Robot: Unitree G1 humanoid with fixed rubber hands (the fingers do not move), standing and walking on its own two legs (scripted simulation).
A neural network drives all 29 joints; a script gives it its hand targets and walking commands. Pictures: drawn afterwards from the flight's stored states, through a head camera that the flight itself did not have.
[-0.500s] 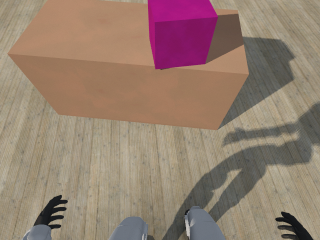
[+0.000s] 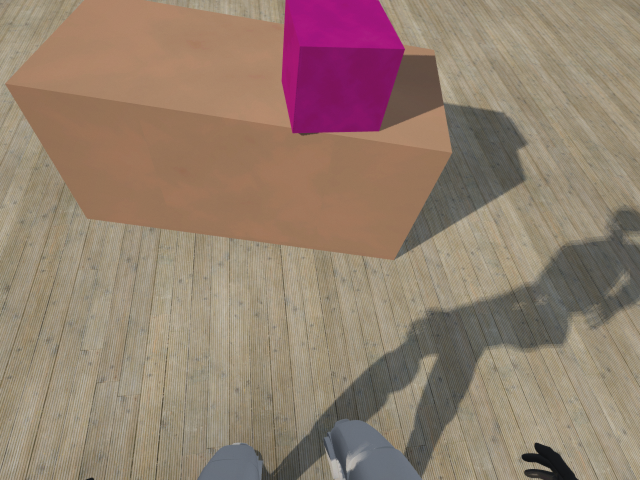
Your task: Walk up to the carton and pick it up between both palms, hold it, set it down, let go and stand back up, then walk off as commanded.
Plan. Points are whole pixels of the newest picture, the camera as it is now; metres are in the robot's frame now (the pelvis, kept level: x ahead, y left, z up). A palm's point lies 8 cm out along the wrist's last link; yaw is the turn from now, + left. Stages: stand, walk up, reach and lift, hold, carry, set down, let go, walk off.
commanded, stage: walk off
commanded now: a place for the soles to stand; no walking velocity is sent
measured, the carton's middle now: (335, 67) +1.02 -0.05 -0.09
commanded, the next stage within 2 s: stand in 1.04 s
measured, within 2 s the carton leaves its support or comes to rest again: neither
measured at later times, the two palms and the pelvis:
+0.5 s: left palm out of the picture -0.04 +0.18 -0.06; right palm out of the picture -0.04 -0.48 -0.09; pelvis -0.11 -0.14 +0.02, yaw +0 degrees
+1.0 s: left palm out of the picture -0.18 +0.17 -0.08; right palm out of the picture -0.28 -0.43 -0.11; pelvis -0.27 -0.13 +0.00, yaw -3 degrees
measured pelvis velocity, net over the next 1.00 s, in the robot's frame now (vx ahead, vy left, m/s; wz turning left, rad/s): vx -0.27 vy -0.13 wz -0.05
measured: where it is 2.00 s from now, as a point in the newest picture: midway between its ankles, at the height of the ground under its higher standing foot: outside the picture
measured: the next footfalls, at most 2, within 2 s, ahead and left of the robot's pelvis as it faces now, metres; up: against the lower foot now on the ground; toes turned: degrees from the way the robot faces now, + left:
right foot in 0.20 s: +0.08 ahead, -0.19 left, +0.03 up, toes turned +4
left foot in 0.80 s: -0.19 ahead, -0.09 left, +0.02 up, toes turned +2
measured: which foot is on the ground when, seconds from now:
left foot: down 0.00-0.20, up 0.22-0.78, down 0.80-1.00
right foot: up 0.00-0.18, down 0.20-0.78, up 0.80-1.00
